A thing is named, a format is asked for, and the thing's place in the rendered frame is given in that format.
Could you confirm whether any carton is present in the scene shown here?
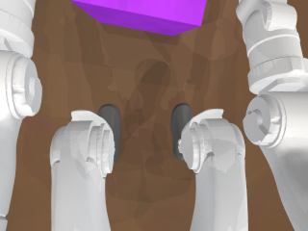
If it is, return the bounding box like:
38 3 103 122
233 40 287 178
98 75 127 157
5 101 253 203
70 0 207 36

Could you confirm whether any robot left forearm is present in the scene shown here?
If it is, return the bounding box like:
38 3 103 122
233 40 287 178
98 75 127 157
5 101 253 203
0 0 37 58

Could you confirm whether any robot right upper arm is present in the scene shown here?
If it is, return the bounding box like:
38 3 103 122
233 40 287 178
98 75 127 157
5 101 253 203
243 91 308 231

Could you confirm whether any robot left upper arm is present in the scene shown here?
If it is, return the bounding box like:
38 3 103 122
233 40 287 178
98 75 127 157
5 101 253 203
0 50 42 231

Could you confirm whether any robot right shin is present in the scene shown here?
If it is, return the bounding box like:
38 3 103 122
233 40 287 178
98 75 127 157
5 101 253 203
178 109 245 162

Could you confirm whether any right robot thigh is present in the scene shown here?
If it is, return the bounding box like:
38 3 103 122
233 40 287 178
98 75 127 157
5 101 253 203
184 118 248 231

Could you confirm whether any robot right forearm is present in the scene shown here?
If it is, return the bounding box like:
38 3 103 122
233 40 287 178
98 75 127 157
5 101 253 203
236 0 308 95

